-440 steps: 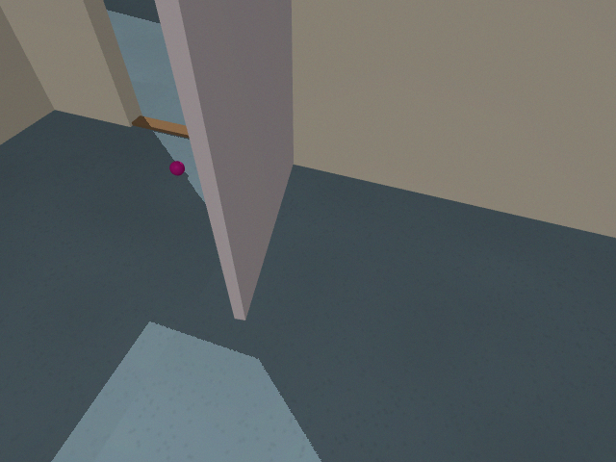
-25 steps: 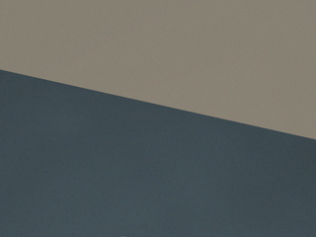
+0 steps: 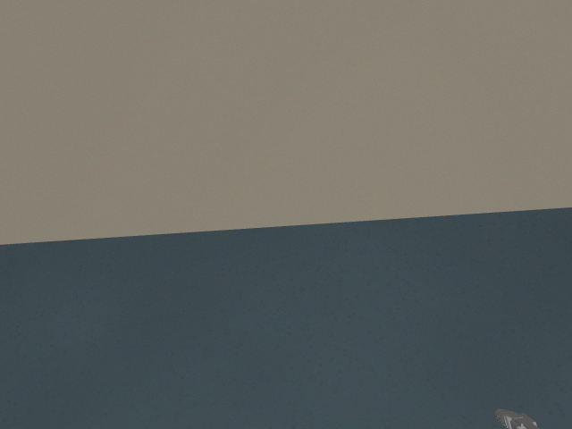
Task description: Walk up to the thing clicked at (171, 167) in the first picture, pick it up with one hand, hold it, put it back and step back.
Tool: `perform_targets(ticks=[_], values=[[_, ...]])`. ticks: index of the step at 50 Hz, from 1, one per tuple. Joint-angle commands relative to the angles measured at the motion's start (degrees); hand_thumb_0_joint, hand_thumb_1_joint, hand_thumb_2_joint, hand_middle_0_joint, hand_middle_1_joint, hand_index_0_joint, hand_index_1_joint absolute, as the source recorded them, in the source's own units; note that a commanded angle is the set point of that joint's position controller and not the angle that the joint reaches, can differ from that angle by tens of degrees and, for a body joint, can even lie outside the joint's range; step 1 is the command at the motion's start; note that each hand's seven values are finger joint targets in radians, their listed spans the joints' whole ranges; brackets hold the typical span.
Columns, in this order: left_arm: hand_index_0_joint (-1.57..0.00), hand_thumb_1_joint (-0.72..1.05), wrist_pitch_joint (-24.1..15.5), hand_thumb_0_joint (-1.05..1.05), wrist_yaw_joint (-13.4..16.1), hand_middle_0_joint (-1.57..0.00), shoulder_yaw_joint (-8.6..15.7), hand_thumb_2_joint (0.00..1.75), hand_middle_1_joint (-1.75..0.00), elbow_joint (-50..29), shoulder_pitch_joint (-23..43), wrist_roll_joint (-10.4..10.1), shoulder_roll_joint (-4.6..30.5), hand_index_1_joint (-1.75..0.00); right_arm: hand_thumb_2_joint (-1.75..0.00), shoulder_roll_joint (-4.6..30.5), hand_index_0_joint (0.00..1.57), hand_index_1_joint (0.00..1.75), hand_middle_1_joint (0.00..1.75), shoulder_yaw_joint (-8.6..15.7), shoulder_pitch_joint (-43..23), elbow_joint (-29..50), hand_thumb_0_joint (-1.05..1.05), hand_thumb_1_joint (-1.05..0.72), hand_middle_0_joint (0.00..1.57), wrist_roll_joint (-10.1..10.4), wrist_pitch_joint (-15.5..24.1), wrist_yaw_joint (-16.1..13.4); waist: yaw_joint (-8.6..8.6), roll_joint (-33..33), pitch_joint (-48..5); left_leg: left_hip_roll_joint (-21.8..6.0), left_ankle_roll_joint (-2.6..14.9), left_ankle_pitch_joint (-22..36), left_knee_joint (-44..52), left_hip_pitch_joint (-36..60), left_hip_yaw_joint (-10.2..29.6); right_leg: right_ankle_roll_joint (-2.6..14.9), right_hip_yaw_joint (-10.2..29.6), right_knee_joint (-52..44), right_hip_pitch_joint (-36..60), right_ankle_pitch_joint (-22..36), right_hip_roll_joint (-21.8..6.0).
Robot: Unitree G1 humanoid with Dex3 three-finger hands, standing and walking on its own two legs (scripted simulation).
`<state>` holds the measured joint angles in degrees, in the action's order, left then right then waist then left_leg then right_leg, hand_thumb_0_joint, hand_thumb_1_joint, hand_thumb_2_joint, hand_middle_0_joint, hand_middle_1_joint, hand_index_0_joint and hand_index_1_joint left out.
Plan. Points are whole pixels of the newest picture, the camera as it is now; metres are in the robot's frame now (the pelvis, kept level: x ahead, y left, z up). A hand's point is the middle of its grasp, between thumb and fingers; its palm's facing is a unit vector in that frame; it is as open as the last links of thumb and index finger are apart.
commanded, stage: walk up
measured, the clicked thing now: out of the picture +0.17 -1.36 -0.71
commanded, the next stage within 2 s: none
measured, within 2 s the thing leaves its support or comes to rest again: neither
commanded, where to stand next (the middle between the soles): +0.26 +0.08 m, yaw -103 degrees
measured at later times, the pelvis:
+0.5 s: pelvis +0.19 +0.16 +0.00, yaw -28 degrees
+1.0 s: pelvis +0.23 +0.21 +0.00, yaw -58 degrees
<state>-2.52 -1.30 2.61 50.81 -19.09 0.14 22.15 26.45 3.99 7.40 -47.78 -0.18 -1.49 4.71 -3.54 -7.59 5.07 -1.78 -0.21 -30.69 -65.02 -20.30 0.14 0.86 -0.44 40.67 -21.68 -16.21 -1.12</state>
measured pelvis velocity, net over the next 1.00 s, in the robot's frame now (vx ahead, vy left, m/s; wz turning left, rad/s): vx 0.23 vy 0.21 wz -1.02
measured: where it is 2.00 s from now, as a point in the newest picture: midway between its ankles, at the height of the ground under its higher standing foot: outside the picture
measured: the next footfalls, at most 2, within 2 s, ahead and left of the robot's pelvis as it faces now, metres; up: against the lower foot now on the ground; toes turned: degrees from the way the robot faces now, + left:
left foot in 0.36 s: +0.36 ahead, +0.22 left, +0.00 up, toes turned -22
right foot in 0.82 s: +0.18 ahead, +0.07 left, +0.00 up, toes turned -53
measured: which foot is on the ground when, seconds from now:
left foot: up 0.00-0.34, down 0.36-1.00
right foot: down 0.00-0.36, up 0.38-0.80, down 0.82-1.00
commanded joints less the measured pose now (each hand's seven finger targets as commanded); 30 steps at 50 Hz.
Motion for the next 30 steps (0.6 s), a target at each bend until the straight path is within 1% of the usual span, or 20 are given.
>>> perform_targets(ticks=[1,3,5,8,10,11,12,14,15,16,17,18,19,20,21,23,24,25,28,30], values=[[-0.2,0.9,-1.6,0.0,3.5,-0.2,4.7,0.9,-0.3,-5.1,-0.6,-0.8,18.0,-0.3,-0.9,10.4,0.2,0.3,0.3,2.6,1.5,6.6,0.0,-0.9,0.2,0.1,1.6,0.0,4.14,17.4,-2.8,-2.9,-0.29,8.9,3.9,-14.8,5.3,7.12,26.8,-25.0,13.2,-1.8,-9.0],[-0.2,0.9,-2.2,0.0,3.9,-0.2,5.0,0.9,-0.3,-6.1,-2.4,-0.4,18.3,-0.3,-0.9,10.5,0.2,0.3,0.3,3.1,1.8,7.6,0.0,-0.9,0.2,-0.8,0.5,0.5,4.1,16.7,-4.0,-2.5,-0.99,12.6,5.1,-13.8,4.4,7.35,24.3,-23.9,12.6,2.7,-7.3],[-0.2,0.9,-2.7,0.0,4.3,-0.2,5.4,0.9,-0.3,-7.4,-3.3,-0.2,18.8,-0.3,-0.9,10.4,0.2,0.3,0.3,3.4,-0.4,9.0,0.0,-0.9,0.2,-1.5,-0.1,1.1,3.92,14.4,-4.3,-3.1,-1.76,15.0,6.9,-14.3,4.6,8.58,23.7,-24.3,11.2,-1.8,-7.0],[-0.2,0.9,-2.9,0.0,5.2,-0.2,6.1,0.9,-0.3,-8.6,-6.2,0.2,20.2,-0.3,-0.9,10.2,0.2,0.3,0.3,3.9,-5.4,11.8,0.0,-0.9,0.2,-2.7,-0.5,2.0,2.16,12.5,-2.8,-3.6,-2.62,16.3,10.8,-17.2,5.7,9.99,26.0,-23.0,10.8,-4.9,-7.5],[-0.2,0.9,-3.0,0.0,6.0,-0.2,6.8,0.9,-0.3,-9.3,-6.9,0.5,22.0,-0.3,-0.9,10.3,0.2,0.3,0.3,4.2,-8.0,13.5,0.0,-0.9,0.2,-3.3,-0.7,2.6,1.97,13.4,-1.4,-4.6,-2.73,16.3,12.5,-18.4,7.5,10.63,28.0,-20.6,10.1,-1.9,-9.0],[-0.2,0.9,-2.9,0.0,6.1,-0.2,6.7,0.9,-0.3,-9.8,-7.3,0.5,21.5,-0.3,-0.9,9.9,0.2,0.3,0.3,4.3,-8.3,13.2,0.0,-0.9,0.2,-3.2,-0.6,2.5,1.8,13.8,-1.2,-3.6,-2.7,16.1,14.3,-18.0,7.3,10.36,27.8,-18.4,10.6,3.5,-8.2],[-0.2,0.9,-2.9,0.0,6.4,-0.2,6.8,0.9,-0.3,-10.7,-5.8,0.7,21.8,-0.3,-0.9,9.3,0.2,0.3,0.3,4.1,-8.2,13.2,0.0,-0.9,0.2,-2.8,-0.4,2.4,2.66,16.1,-2.3,-3.4,-2.14,16.3,16.8,-16.3,7.9,10.12,27.5,-15.7,10.7,11.6,-8.5],[-0.2,0.9,-2.4,0.0,6.7,-0.2,6.4,0.9,-0.3,-12.2,-3.6,0.8,21.5,-0.3,-0.9,9.8,0.2,0.3,0.3,4.7,-6.6,12.1,0.0,-0.9,0.2,-2.1,-0.3,1.8,4.04,17.5,-3.9,-0.9,-1.29,14.0,20.5,-7.4,5.4,8.44,24.6,-10.5,6.7,23.7,-6.4],[-0.2,0.9,-2.0,0.0,6.9,-0.2,6.2,0.9,-0.3,-13.5,0.5,1.0,21.6,-0.3,-0.9,9.9,0.2,0.3,0.3,5.1,-1.4,10.6,0.0,-0.9,0.2,-1.7,-0.5,1.4,7.47,18.9,-5.8,-0.1,-0.54,14.7,22.9,2.9,3.7,6.71,22.8,-7.4,0.8,26.7,-5.5],[-0.2,0.9,-1.5,0.0,7.3,-0.2,5.5,0.9,-0.3,-14.8,3.4,1.0,19.6,-0.3,-0.9,10.8,0.2,0.3,0.3,5.8,6.8,8.5,0.0,-0.9,0.2,-1.6,-0.3,0.9,12.34,16.1,-7.8,0.6,0.81,19.6,29.3,17.0,3.4,3.33,19.0,0.4,-7.8,24.0,-2.2],[-0.2,0.9,-1.4,0.0,7.9,-0.2,3.9,0.9,-0.3,-15.1,1.8,1.0,14.0,-0.3,-0.9,14.3,0.2,0.3,0.3,6.9,13.2,7.3,0.0,-0.9,0.2,-2.4,-0.1,0.2,16.08,3.8,-9.8,-4.0,2.65,17.5,37.8,26.0,9.3,-0.33,13.3,14.1,-15.1,14.0,4.2],[-0.2,0.9,-0.8,0.0,8.1,-0.2,2.6,0.9,-0.3,-14.9,-2.8,0.6,8.8,-0.3,-0.9,16.5,0.2,0.3,0.3,6.9,11.3,8.5,0.0,-0.9,0.2,-2.9,0.2,-0.7,11.88,-11.3,-9.8,-18.8,4.32,21.2,40.0,25.3,23.4,-0.48,9.4,23.6,-22.0,-18.0,9.4],[-0.2,0.9,-0.4,0.0,8.7,-0.2,3.6,0.9,-0.3,-12.8,-10.2,0.8,11.6,-0.3,-0.9,18.5,0.2,0.3,0.3,6.6,2.7,11.2,0.0,-0.9,0.2,-0.5,0.0,-0.9,6.27,-12.2,-10.1,-25.8,9.06,15.1,48.2,16.3,34.6,-0.62,4.6,31.4,-18.9,-19.7,5.1],[-0.2,0.9,-0.4,0.0,8.1,-0.2,4.1,0.9,-0.3,-10.8,-8.4,1.3,14.0,-0.3,-0.9,16.5,0.2,0.3,0.3,6.4,-2.0,11.7,0.0,-0.9,0.2,0.3,-0.1,-1.0,4.84,-8.1,-6.1,-23.9,9.82,8.4,52.0,7.3,33.6,-0.65,5.0,34.7,-13.8,-15.5,2.4],[-0.2,0.9,-0.1,0.0,7.1,-0.2,4.7,0.9,-0.3,-9.9,-5.7,0.9,15.6,-0.3,-0.9,13.9,0.2,0.3,0.3,5.5,-3.5,12.0,0.0,-0.9,0.2,-0.1,0.0,-1.2,5.14,-6.6,-3.2,-21.6,11.14,6.4,50.3,3.9,26.7,-1.09,3.7,33.8,-12.9,-12.2,0.7],[-0.2,0.9,1.0,0.0,4.5,-0.2,5.1,0.9,-0.3,-8.2,-5.3,-0.3,16.0,-0.3,-0.9,11.3,0.2,0.3,0.3,4.6,-5.6,11.5,0.0,-0.9,0.2,-0.6,0.5,-1.6,3.86,-8.9,-3.7,-15.6,10.99,11.5,46.0,3.1,13.7,-1.64,3.0,31.1,-10.1,-7.1,-1.3],[-0.2,0.9,1.6,0.0,3.5,-0.2,4.9,0.9,-0.3,-8.0,-6.2,-0.3,14.7,-0.3,-0.9,10.9,0.2,0.3,0.3,4.1,-5.1,10.9,0.0,-0.9,0.2,-0.7,0.7,-2.0,3.56,-8.3,-5.6,-14.8,11.04,15.9,44.1,5.2,9.7,-1.82,2.4,29.0,-9.1,-6.2,-1.4],[-0.2,0.9,2.1,0.0,2.4,-0.2,4.6,0.9,-0.3,-8.5,-5.1,-0.1,13.7,-0.3,-0.9,10.9,0.2,0.3,0.3,4.0,-3.0,10.1,0.0,-0.9,0.2,-0.6,1.1,-2.2,3.99,-6.1,-7.2,-14.9,10.8,19.5,42.8,9.7,7.8,-2.09,2.6,25.0,-9.8,-5.4,-1.6],[-0.2,0.9,3.3,0.0,0.1,-0.2,4.8,0.9,-0.3,-12.2,1.4,1.1,13.3,-0.3,-0.9,12.4,0.2,0.3,0.3,4.7,3.4,8.6,0.0,-0.9,0.2,0.2,1.9,-3.5,6.03,-1.1,-7.9,-19.6,11.7,29.0,41.2,18.8,6.3,-2.81,3.0,17.8,-13.6,-5.3,-2.8],[-0.2,0.9,4.4,0.0,-0.7,-0.2,5.3,0.9,-0.3,-13.3,3.6,1.6,13.6,-0.3,-0.9,13.0,0.2,0.3,0.3,5.2,4.7,8.9,0.0,-0.9,0.2,0.6,2.4,-4.4,6.08,0.9,-6.2,-22.3,11.11,31.9,41.3,16.9,3.8,-2.58,2.0,16.4,-12.4,-5.4,-3.4]])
